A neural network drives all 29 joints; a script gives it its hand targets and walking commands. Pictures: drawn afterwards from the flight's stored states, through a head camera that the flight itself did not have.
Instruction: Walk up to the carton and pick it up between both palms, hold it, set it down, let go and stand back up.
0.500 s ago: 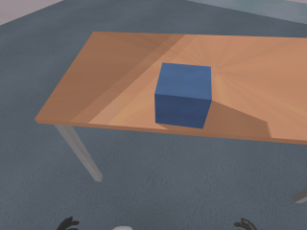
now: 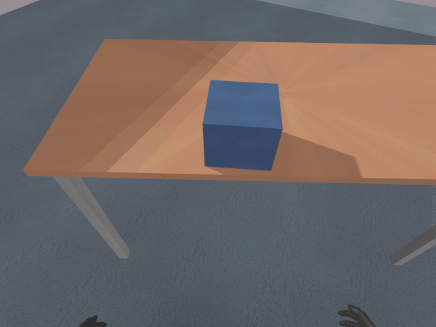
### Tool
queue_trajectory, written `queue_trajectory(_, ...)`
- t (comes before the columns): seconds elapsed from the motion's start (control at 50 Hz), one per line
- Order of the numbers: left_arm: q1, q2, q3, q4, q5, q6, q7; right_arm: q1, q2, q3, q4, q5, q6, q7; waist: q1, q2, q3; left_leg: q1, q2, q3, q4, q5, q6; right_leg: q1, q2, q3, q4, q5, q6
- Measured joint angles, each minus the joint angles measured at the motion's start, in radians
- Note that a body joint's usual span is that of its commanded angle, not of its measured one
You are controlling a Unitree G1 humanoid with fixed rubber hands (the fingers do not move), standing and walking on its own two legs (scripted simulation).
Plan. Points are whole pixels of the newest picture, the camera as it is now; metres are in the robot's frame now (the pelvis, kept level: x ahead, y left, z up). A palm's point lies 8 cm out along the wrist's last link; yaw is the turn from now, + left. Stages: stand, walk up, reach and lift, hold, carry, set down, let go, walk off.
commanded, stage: walk up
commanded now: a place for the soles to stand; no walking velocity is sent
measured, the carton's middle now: (240, 125) +0.56 -0.06 +0.03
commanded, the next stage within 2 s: none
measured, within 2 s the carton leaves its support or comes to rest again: neither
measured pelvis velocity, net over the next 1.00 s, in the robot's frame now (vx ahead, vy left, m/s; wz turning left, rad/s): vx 0.03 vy -0.03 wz -0.16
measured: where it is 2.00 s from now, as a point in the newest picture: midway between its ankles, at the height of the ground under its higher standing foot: outside the picture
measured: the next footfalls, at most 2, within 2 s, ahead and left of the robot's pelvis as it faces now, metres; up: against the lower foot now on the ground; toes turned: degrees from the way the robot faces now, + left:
left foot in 1.34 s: +0.27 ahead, +0.07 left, +0.00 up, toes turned -4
right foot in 1.78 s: +0.17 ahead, -0.18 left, +0.00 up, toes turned +2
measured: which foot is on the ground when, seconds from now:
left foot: down 0.00-0.96, up 0.98-1.00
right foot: down 0.00-1.00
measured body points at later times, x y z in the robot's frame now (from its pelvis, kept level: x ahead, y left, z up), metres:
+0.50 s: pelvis +0.02 +0.00 +0.00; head +0.03 +0.00 +0.45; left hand +0.16 +0.25 -0.10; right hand +0.13 -0.28 -0.09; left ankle +0.03 +0.13 -0.73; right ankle -0.01 -0.13 -0.73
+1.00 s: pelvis +0.03 -0.03 +0.00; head +0.03 -0.04 +0.45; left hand +0.17 +0.22 -0.09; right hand +0.03 -0.33 -0.12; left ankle +0.02 +0.12 -0.71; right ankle +0.04 -0.14 -0.73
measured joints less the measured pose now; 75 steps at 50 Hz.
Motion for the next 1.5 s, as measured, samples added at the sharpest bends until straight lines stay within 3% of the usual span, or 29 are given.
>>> queue_trajectory(0.06,0.024,-0.013,-0.014,-0.012,-0.003,-0.011,0.001,0.027,0.004,0.005,0.007,0.001,0.006,0.008,0.011,0.016,-0.041,0.018,-0.016,-0.001,-0.014,-0.034,0.009,-0.004,-0.006,0.012,0.024,-0.051,-0.009)
queue_trajectory(0.12,0.029,-0.008,-0.016,-0.018,-0.012,-0.009,-0.002,0.041,0.012,0.013,0.012,-0.003,-0.008,0.013,0.007,0.015,-0.061,0.051,-0.029,0.006,-0.062,0.021,0.002,0.006,-0.017,0.022,0.028,-0.07,-0.004)
queue_trajectory(0.2,0.012,0.006,-0.02,-0.04,-0.021,-0.021,-0.007,0.036,0.017,0.022,0.017,-0.01,-0.028,0.012,0.008,-0.006,-0.063,0.071,-0.032,0.018,-0.09,0.013,-0.016,0.011,-0.021,0.034,0.02,-0.071,-0.007)
queue_trajectory(0.42,-0.013,0.024,-0.02,-0.064,-0.018,-0.015,-0.004,-0.008,-0.004,0.014,-0.001,-0.003,-0.019,0.012,0.013,-0.061,-0.042,0.078,-0.023,0.044,-0.064,-0.013,-0.011,0.007,-0.014,0.06,0.045,-0.085,-0.004)
queue_trajectory(0.76,-0.001,0.023,-0.01,-0.081,-0.016,-0.016,-0.008,-0.026,0.0,0.022,-0.004,0.001,-0.007,0.017,0.011,-0.027,-0.024,0.076,-0.011,0.089,-0.053,-0.008,-0.001,-0.017,-0.003,0.107,0.059,-0.062,0.008)
queue_trajectory(0.82,0.025,0.025,0.001,-0.084,0.0,-0.014,-0.022,-0.001,0.002,0.011,0.002,-0.018,-0.018,0.016,0.014,-0.039,-0.036,0.081,-0.009,0.103,-0.035,-0.065,0.015,-0.034,0.002,0.116,0.107,-0.152,-0.021)
queue_trajectory(0.9,0.073,0.016,0.014,-0.088,0.019,-0.017,-0.042,0.058,-0.023,-0.005,0.039,-0.033,-0.032,0.007,0.002,-0.018,-0.047,0.12,0.038,0.115,-0.048,-0.045,0.032,-0.074,0.002,0.016,0.176,-0.2,-0.037)
queue_trajectory(0.96,0.089,0.02,0.021,-0.096,0.012,-0.043,-0.049,0.098,-0.041,-0.012,0.073,-0.027,-0.025,0.011,-0.008,-0.017,-0.039,0.14,0.057,0.107,-0.03,-0.082,0.02,-0.052,-0.001,-0.007,0.065,-0.074,-0.045)
queue_trajectory(1.0,0.092,0.023,0.024,-0.087,0.016,-0.055,-0.041,0.116,-0.039,-0.014,0.089,-0.02,-0.009,0.015,-0.001,-0.02,-0.039,0.091,0.039,0.062,0.1,-0.194,0.021,-0.049,0.007,-0.013,0.067,0.001,-0.05)
queue_trajectory(1.04,0.099,0.025,0.02,-0.067,0.023,-0.05,-0.021,0.122,-0.026,-0.012,0.09,-0.019,0.005,0.019,0.015,-0.029,-0.036,0.015,-0.005,0.025,0.259,-0.244,0.019,-0.024,0.003,-0.012,0.049,-0.027,-0.055)
queue_trajectory(1.12,0.142,0.026,0.012,-0.022,0.03,-0.045,0.004,0.102,-0.014,-0.007,0.048,-0.016,-0.008,0.028,0.057,-0.031,-0.016,-0.114,-0.04,0.007,0.357,-0.16,0.017,0.052,-0.008,-0.003,-0.056,-0.002,-0.067)
queue_trajectory(1.24,0.171,0.032,0.004,0.043,0.014,-0.045,0.004,0.054,-0.006,-0.016,0.011,-0.019,-0.025,0.037,0.077,-0.006,0.002,-0.187,-0.018,-0.01,0.19,0.046,-0.001,0.134,-0.012,-0.018,-0.125,-0.018,-0.044)
queue_trajectory(1.34,0.14,0.043,-0.006,0.023,-0.003,-0.032,0.002,0.009,0.037,0.001,-0.007,-0.019,-0.036,0.011,0.079,-0.036,0.024,-0.091,-0.044,0.011,-0.037,0.209,0.012,0.118,-0.015,-0.039,-0.001,-0.13,-0.017)
queue_trajectory(1.4,0.084,0.055,-0.013,0.017,-0.005,-0.021,0.002,-0.019,0.072,0.009,-0.006,-0.029,-0.048,-0.009,0.062,-0.119,0.061,-0.055,-0.1,0.034,-0.048,0.112,0.046,0.049,-0.065,-0.017,0.204,-0.187,-0.019)
queue_trajectory(1.46,0.049,0.024,-0.034,-0.005,0.005,0.012,0.016,-0.014,0.059,0.013,-0.021,-0.009,-0.036,-0.022,0.033,-0.091,0.069,-0.049,-0.068,0.01,-0.015,0.091,0.058,-0.047,-0.023,-0.025,0.436,-0.302,-0.006)
queue_trajectory(1.5,0.032,0.02,-0.04,-0.008,0.008,0.033,0.02,0.003,0.056,0.009,-0.021,-0.001,-0.023,-0.03,0.009,-0.079,0.05,-0.025,-0.052,-0.008,-0.048,0.1,0.053,-0.092,-0.02,-0.028,0.506,-0.311,0.003)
